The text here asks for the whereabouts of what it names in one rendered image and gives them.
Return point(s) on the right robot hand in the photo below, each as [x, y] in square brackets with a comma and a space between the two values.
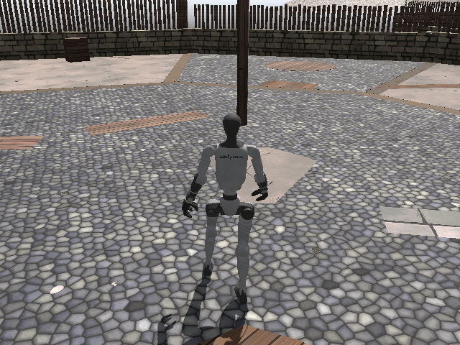
[264, 195]

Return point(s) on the robot right upper arm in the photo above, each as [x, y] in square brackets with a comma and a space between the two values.
[256, 162]

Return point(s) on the robot left upper arm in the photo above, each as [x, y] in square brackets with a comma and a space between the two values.
[204, 163]

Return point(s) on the robot right shin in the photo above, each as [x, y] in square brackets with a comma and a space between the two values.
[243, 268]

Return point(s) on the robot shin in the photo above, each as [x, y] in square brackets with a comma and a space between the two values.
[209, 247]
[243, 268]

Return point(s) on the left robot hand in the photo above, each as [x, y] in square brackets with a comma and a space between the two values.
[186, 207]

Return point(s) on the robot left forearm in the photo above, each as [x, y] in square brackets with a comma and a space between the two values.
[193, 191]

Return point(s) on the robot right forearm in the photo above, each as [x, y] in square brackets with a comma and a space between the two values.
[263, 186]

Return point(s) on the robot left shin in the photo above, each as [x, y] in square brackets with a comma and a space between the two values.
[209, 247]

